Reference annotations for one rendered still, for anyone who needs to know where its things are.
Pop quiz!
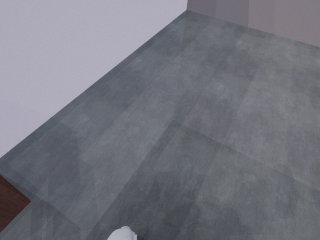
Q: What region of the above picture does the left robot thigh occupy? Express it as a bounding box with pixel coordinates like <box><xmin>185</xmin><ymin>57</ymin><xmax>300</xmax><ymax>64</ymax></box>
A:
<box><xmin>107</xmin><ymin>228</ymin><xmax>137</xmax><ymax>240</ymax></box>

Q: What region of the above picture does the cupboard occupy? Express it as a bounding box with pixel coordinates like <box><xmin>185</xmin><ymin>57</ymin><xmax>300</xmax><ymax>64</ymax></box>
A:
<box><xmin>0</xmin><ymin>175</ymin><xmax>31</xmax><ymax>232</ymax></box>

